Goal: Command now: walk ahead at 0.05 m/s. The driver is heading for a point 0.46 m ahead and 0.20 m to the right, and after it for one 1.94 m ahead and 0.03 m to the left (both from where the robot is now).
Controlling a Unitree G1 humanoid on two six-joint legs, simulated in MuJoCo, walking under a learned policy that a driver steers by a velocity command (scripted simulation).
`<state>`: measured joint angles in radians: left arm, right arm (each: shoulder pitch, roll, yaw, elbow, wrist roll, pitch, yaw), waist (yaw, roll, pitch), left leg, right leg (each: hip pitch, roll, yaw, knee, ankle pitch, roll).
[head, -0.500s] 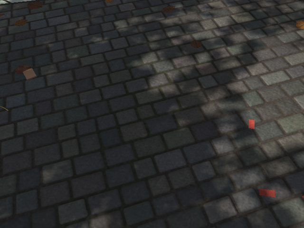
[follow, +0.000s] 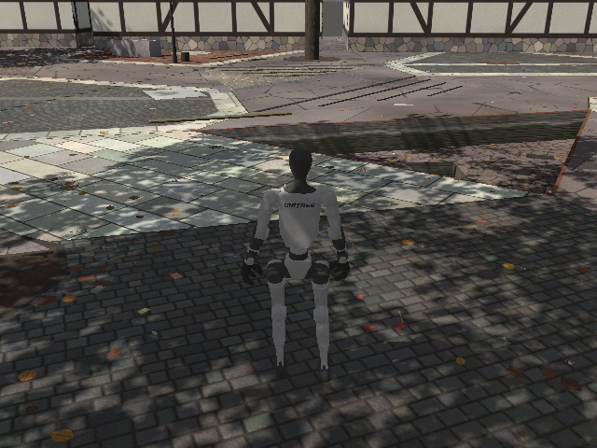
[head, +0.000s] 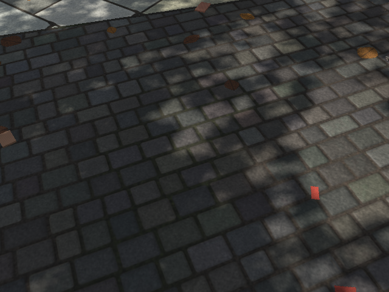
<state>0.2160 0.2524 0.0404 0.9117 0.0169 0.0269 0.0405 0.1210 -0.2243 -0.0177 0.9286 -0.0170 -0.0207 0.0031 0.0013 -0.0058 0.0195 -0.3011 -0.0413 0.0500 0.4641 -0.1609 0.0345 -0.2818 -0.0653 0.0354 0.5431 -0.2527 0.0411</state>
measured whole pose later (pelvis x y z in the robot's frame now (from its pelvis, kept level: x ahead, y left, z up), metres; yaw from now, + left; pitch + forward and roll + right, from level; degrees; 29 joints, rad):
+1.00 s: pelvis +0.09 -0.10 +0.02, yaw -20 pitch +2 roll +3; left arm 0.42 0.21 0.05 0.90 -0.01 -0.06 0.02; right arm 0.01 -0.30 -0.09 0.90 0.00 -0.09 0.00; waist 0.05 0.03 0.00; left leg -0.62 0.05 -0.03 0.85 -0.12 -0.01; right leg -0.07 0.02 0.06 0.33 -0.28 -0.06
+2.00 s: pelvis +0.30 -0.13 +0.01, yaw -10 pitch +2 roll -1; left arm 0.12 0.31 0.09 0.78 0.00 -0.01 0.05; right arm 0.15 -0.29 -0.07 0.79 0.02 0.00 0.00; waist -0.01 -0.03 0.05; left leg -0.30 -0.06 -0.03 0.48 -0.22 0.07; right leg -0.52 -0.02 0.04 1.09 -0.44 0.06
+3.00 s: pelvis +0.72 -0.04 +0.01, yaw +19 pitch +1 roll +1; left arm 0.19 0.32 0.05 0.73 0.00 -0.08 0.00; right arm 0.31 -0.27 -0.06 0.75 0.00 -0.07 0.03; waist -0.03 -0.04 0.03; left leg -0.17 -0.09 0.02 0.33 -0.18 0.08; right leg -0.65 -0.14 0.03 1.05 -0.22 0.02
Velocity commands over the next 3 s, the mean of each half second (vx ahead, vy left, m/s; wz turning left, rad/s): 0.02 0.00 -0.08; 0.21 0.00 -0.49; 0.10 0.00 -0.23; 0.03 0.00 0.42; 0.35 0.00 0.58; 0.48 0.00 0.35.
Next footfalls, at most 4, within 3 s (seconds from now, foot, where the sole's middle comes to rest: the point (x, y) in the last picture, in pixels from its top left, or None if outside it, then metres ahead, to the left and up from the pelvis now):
0.78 right None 0.04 -0.17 -0.77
1.20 left None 0.38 -0.09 -0.77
1.50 right None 0.22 -0.28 -0.77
1.84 left None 0.37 -0.06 -0.77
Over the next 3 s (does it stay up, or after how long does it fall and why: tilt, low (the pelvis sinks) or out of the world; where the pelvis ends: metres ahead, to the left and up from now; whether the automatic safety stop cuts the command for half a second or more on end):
stays up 0.72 -0.04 0.01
